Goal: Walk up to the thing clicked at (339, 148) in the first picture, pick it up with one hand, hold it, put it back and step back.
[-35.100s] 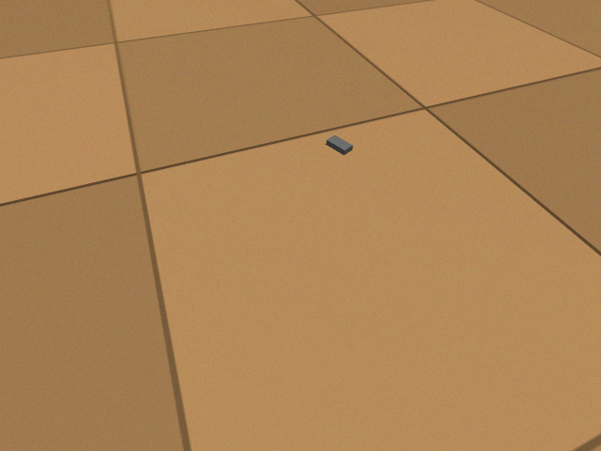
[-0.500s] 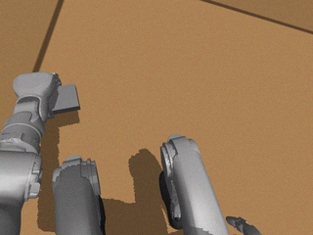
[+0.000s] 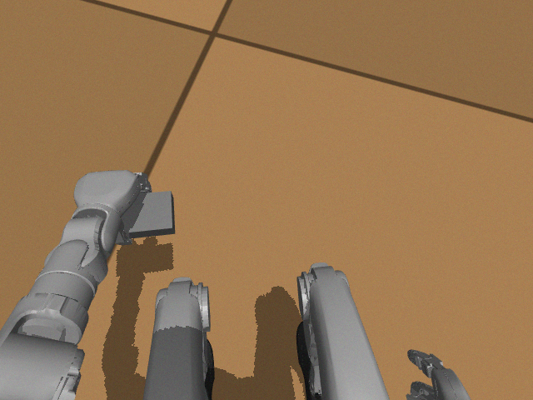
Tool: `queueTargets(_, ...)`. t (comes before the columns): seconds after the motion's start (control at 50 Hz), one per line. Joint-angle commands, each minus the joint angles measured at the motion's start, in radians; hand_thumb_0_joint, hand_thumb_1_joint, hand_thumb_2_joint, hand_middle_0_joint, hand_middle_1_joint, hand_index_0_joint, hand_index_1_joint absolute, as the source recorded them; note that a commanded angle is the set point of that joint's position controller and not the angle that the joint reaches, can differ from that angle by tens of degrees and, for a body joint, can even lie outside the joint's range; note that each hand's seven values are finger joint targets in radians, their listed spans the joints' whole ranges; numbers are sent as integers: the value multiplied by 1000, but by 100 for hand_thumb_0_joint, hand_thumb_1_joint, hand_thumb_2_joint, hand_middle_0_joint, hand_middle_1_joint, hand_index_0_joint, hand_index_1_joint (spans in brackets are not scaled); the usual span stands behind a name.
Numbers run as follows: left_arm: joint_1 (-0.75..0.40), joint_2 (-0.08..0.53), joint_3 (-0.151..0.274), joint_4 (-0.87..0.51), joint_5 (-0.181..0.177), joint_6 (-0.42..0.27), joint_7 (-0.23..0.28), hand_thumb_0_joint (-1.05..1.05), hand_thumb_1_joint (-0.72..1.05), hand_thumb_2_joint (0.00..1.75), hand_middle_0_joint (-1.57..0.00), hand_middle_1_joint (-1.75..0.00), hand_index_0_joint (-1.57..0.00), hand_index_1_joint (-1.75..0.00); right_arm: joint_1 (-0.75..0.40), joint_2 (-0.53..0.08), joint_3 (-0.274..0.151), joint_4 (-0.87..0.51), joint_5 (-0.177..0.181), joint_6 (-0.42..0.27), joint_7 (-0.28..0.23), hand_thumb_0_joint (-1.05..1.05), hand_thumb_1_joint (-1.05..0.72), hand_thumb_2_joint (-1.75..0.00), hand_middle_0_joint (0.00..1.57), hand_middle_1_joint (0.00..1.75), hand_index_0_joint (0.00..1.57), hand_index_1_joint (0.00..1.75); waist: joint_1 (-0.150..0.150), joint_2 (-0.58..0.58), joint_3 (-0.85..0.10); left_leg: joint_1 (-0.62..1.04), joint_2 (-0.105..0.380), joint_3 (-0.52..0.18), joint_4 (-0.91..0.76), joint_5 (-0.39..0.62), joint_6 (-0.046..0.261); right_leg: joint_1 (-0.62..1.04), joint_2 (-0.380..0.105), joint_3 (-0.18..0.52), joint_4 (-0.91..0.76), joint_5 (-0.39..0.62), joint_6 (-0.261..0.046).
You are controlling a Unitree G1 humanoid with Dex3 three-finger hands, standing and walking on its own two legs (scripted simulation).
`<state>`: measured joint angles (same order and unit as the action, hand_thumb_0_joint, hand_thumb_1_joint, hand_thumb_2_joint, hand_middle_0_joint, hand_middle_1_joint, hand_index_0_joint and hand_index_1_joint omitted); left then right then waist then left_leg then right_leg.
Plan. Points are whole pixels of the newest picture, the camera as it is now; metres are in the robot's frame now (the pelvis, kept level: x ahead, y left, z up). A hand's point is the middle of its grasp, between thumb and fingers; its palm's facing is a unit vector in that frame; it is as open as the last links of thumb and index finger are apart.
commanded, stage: lift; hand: left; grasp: from above
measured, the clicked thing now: (132, 216) +0.43 +0.21 -0.14
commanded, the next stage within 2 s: hold in 1.02 s
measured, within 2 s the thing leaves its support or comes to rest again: neither
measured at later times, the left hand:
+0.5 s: hand (51, 194) +0.37 +0.21 +0.10, palm faces -0.46 -0.07 -0.88, open 9.9 cm
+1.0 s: hand out of the picture +0.39 +0.22 +0.19, palm faces -0.46 -0.08 -0.89, open 9.9 cm
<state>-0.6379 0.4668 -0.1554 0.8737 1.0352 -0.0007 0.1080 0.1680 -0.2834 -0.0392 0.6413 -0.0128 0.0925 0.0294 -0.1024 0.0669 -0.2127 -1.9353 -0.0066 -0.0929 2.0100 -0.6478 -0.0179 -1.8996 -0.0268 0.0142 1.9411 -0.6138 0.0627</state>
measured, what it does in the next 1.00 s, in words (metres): rises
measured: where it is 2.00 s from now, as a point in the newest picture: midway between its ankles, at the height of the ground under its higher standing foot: (259, 393)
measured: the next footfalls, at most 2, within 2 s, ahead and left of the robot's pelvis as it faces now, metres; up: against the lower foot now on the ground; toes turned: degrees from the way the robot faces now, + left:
none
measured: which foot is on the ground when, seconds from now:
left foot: down 0.00-1.00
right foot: down 0.00-1.00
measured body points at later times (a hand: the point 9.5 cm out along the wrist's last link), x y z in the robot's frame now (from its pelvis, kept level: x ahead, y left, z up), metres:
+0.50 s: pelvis +0.03 +0.00 +0.18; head +0.12 +0.00 +0.62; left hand +0.39 +0.22 +0.15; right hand +0.14 -0.27 +0.05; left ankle +0.09 +0.12 -0.42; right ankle +0.10 -0.15 -0.42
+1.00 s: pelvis +0.07 +0.00 +0.27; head +0.13 -0.01 +0.72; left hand +0.40 +0.22 +0.24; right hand +0.17 -0.27 +0.14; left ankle +0.09 +0.12 -0.42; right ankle +0.10 -0.15 -0.42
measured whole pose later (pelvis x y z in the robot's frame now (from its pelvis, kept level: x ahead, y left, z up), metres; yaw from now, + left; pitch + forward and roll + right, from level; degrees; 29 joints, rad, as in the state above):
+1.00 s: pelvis +0.07 +0.00 +0.27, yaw +1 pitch +12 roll -1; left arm -0.32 0.37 -0.19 0.81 1.01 0.03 0.12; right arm 0.24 -0.24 -0.05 0.72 0.03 0.04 -0.04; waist -0.05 0.03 -0.10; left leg -0.70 0.03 -0.01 0.92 -0.42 -0.02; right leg -0.70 -0.03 0.02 0.89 -0.39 0.05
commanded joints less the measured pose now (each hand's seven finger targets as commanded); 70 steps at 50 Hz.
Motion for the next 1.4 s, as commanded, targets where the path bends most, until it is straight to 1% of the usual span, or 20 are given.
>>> queueTargets(0.0, -333, 178, 48, -274, -29, 16, 32, 0, 79, 71, -111, -56, -111, -55, 103, -175, -70, -61, 15, -22, -42, 0, -90, -90, 20, 30, 20, 30, -42, 87, -556, 554, -16, 30, -399, 41, 30, 384, 40, -93, -305, 80, -94)
queueTargets(0.12, -223, 153, 35, -315, -32, 43, 31, 0, 80, 70, -114, -54, -114, -54, 78, -146, -65, -56, 28, -28, -63, 0, -90, -90, 20, 30, 20, 30, -21, 88, -543, 721, -8, 45, -537, 95, 23, 534, 38, -79, -438, 123, -89)
queueTargets(0.14, -226, 183, 56, -345, -37, 45, 31, 0, 80, 69, -113, -53, -113, -53, 74, -144, -63, -59, 30, -29, -66, 0, -90, -90, 20, 30, 20, 30, -10, 95, -551, 753, -7, 41, -568, 93, 22, 571, 38, -77, -460, 122, -87)
queueTargets(0.18, -174, 148, 36, -341, -42, 53, 24, 0, 78, 73, -114, -52, -113, -53, 61, -132, -59, -58, 34, -30, -72, 0, -90, -90, 20, 30, 20, 30, -13, 75, -502, 779, -6, 45, -613, 83, 23, 617, 41, -71, -514, 113, -85)
queueTargets(0.26, -100, 174, 58, -335, -50, 59, 17, 0, 78, 70, -115, -50, -114, -52, 45, -111, -49, -52, 43, -38, -85, 0, -90, -90, 20, 30, 20, 30, -1, 14, -416, 830, -6, 65, -696, 73, 30, 750, 46, -48, -636, 94, -79)
queueTargets(0.32, -75, 158, 41, -334, -53, 48, -1, 0, 75, 68, -114, -48, -113, -50, 43, -97, -45, -58, 48, -50, -94, 0, -91, -90, 20, 30, 20, 30, -12, -33, -335, 832, -12, 81, -745, 60, 38, 841, 49, -18, -733, 53, -77)
queueTargets(0.4, -46, 149, 45, -329, -61, 29, -5, 0, 71, 66, -110, -49, -109, -50, 43, -97, -44, -57, 52, -68, -104, 0, -91, -90, 20, 30, 20, 30, 17, -16, -318, 954, 0, 65, -843, 92, 31, 904, 49, -22, -797, 93, -78)
queueTargets(0.44, -22, 117, 25, -310, -58, 22, -2, 0, 69, 65, -109, -48, -108, -49, 53, -92, -42, -51, 53, -75, -107, 0, -91, -91, 20, 30, 20, 30, 15, -17, -293, 999, 3, 63, -879, 120, 27, 941, 51, -22, -834, 123, -78)
queueTargets(0.5, 1, 115, 32, -318, -57, 17, 14, 0, 69, 62, -108, -47, -108, -48, 61, -90, -45, -46, 53, -86, -108, 0, -90, -90, 20, 30, 20, 30, 24, -12, -283, 1069, 5, 66, -940, 161, 25, 1007, 50, -22, -894, 164, -78)
queueTargets(0.6, -6, 89, 22, -282, -40, 28, 54, 0, 72, 65, -112, -44, -110, -47, 73, -99, -47, -25, 50, -92, -103, 0, -89, -90, 20, 30, 20, 30, 29, -4, -235, 1187, 13, 59, -1042, 205, 16, 1073, 52, -33, -967, 215, -76)
queueTargets(0.66, -24, 109, 29, -255, -26, 32, 71, 0, 67, 67, -109, -46, -107, -49, 84, -96, -49, -10, 49, -94, -102, 0, -90, -90, 20, 30, 20, 30, 29, -15, -227, 1240, 7, 67, -1077, 272, 15, 1140, 54, -28, -1014, 269, -74)
queueTargets(0.84, 19, 105, 39, -249, -19, 24, 67, 0, 65, 68, -108, -45, -105, -48, 107, -100, -60, -2, 48, -90, -91, 0, -90, -90, 20, 30, 20, 30, 49, -28, -235, 1394, -4, 93, -1163, 481, 17, 1322, 46, -16, -1127, 465, -65)
queueTargets(0.9, 36, 76, 21, -231, -35, 27, 59, 0, 65, 68, -108, -45, -105, -47, 103, -99, -60, -10, 49, -85, -83, 0, -90, -90, 20, 30, 20, 30, 37, -47, -192, 1418, -4, 96, -1205, 480, 18, 1354, 45, -21, -1170, 462, -62)
queueTargets(0.96, 52, 97, 31, -236, -35, 15, 39, 0, 64, 70, -109, -43, -106, -46, 97, -101, -65, -18, 50, -78, -82, 0, -90, -90, 20, 30, 20, 30, 49, -51, -176, 1444, -4, 97, -1238, 502, 19, 1386, 47, -24, -1201, 478, -61)
queueTargets(1.08, 46, 110, 41, -285, -26, -18, 21, 0, 67, 70, -109, -46, -107, -49, 91, -102, -67, -30, 49, -72, -83, 0, -89, -90, 20, 30, 20, 30, 60, -12, -185, 1529, 0, 98, -1286, 561, 10, 1415, 52, -31, -1228, 508, -67)
queueTargets(1.2, 40, 124, 47, -286, 0, -17, 36, 0, 65, 69, -108, -45, -105, -47, 70, -109, -67, -38, 52, -63, -81, 0, -89, -90, 20, 30, 20, 30, 57, -18, -144, 1560, -3, 105, -1331, 533, 11, 1428, 49, -29, -1276, 487, -68)
queueTargets(1.26, 36, 111, 37, -307, -5, -12, 32, 0, 65, 71, -107, -45, -105, -48, 61, -109, -70, -38, 54, -61, -78, 0, -89, -90, 20, 30, 20, 30, 69, -7, -150, 1597, 1, 99, -1354, 554, 3, 1445, 53, -33, -1289, 492, -69)
queueTargets(1.32, 55, 89, 17, -285, -13, -9, 14, 0, 63, 66, -106, -44, -104, -46, 60, -109, -69, -34, 54, -63, -78, 0, -89, -90, 20, 30, 20, 30, 58, -50, -131, 1596, 1, 97, -1362, 578, 8, 1470, 56, -32, -1300, 520, -66)
queueTargets(1.34, 24, 115, 33, -328, -17, -13, 7, 0, 63, 66, -106, -44, -104, -46, 56, -109, -71, -36, 55, -63, -80, 0, -90, -90, 20, 30, 20, 30, 68, -28, -147, 1594, -2, 102, -1362, 580, 10, 1486, 53, -26, -1308, 527, -65)
queueTargets(1.38, 78, 101, 25, -287, -24, -10, -9, 0, 64, 67, -107, -43, -105, -46, 51, -106, -66, -40, 56, -61, -80, 0, -89, -90, 20, 30, 20, 30, 70, -56, -120, 1587, -4, 109, -1371, 577, 12, 1501, 53, -25, -1316, 525, -65)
